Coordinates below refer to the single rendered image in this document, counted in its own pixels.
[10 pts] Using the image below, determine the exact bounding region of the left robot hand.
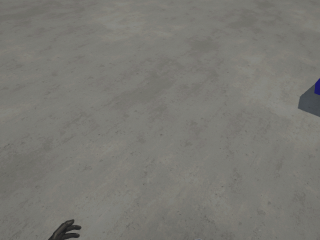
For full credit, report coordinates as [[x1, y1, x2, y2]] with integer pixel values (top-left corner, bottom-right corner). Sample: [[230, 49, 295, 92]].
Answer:
[[48, 219, 82, 240]]

